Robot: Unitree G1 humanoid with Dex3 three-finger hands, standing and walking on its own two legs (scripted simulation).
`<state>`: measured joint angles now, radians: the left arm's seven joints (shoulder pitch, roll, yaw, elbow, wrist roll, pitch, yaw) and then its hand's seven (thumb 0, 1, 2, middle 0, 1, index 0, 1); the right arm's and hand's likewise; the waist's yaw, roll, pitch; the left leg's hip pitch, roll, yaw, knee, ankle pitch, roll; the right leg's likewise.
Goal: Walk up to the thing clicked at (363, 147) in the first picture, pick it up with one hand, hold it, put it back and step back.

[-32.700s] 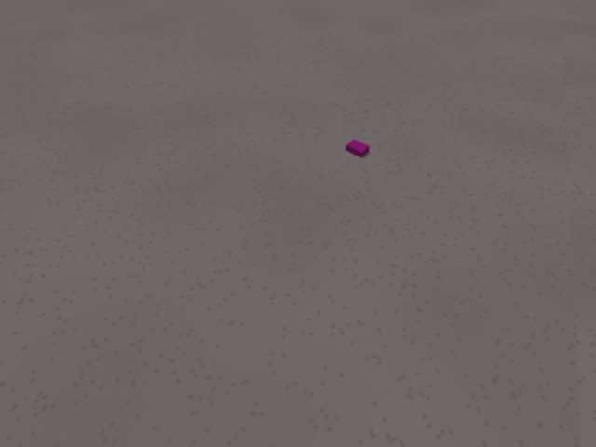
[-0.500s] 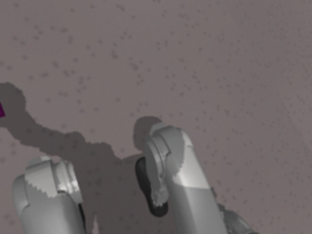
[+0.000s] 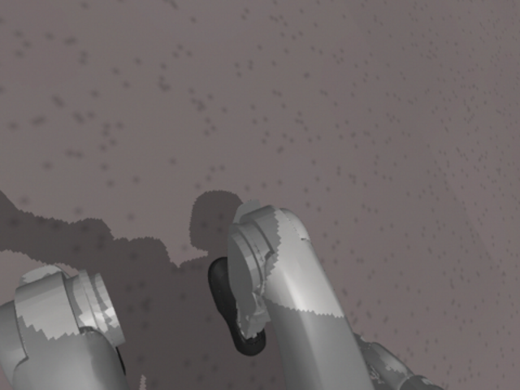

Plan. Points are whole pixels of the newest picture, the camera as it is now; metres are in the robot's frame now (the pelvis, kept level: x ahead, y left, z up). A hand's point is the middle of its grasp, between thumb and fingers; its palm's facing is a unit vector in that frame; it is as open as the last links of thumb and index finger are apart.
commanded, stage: rest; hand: left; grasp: from above
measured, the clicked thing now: out of the picture +0.45 +0.33 -0.28
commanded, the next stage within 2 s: open in 0.26 s
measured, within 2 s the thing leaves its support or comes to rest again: neither
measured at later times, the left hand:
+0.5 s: hand out of the picture +0.44 +0.32 -0.25, palm faces -0.44 -0.17 -0.88, open 10.0 cm
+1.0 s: hand out of the picture +0.45 +0.32 -0.25, palm faces -0.43 -0.16 -0.89, open 12.4 cm
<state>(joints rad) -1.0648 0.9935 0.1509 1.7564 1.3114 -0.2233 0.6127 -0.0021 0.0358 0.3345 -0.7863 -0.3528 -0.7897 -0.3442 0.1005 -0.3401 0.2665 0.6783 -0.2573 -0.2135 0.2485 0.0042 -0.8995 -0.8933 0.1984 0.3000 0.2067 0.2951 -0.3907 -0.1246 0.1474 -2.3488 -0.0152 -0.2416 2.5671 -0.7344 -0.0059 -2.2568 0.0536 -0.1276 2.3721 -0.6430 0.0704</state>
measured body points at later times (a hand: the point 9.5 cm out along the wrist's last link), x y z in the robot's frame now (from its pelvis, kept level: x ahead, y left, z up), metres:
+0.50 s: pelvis +0.00 +0.00 +0.00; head +0.27 +0.14 +0.33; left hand +0.46 +0.33 -0.20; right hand +0.05 -0.25 -0.05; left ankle +0.06 +0.12 -0.27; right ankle +0.12 -0.13 -0.27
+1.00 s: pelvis +0.00 +0.00 +0.00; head +0.28 +0.14 +0.33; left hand +0.47 +0.33 -0.20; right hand +0.05 -0.25 -0.04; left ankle +0.06 +0.12 -0.27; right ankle +0.12 -0.13 -0.27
